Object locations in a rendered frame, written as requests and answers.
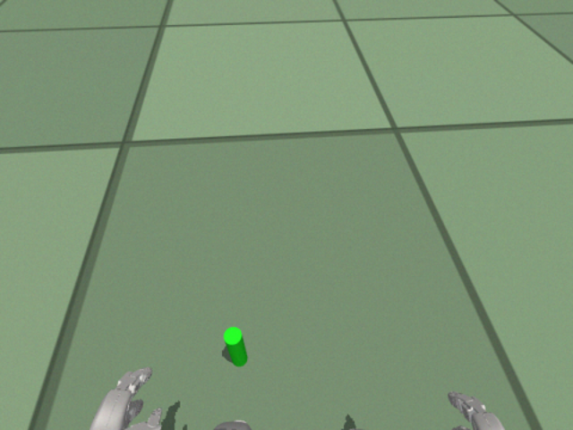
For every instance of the right robot hand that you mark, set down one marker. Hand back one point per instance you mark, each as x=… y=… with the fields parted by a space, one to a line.
x=474 y=411

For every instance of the left robot hand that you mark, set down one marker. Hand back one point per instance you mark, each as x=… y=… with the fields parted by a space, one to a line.
x=116 y=411

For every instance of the can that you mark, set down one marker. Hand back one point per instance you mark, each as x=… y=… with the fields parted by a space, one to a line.
x=235 y=345

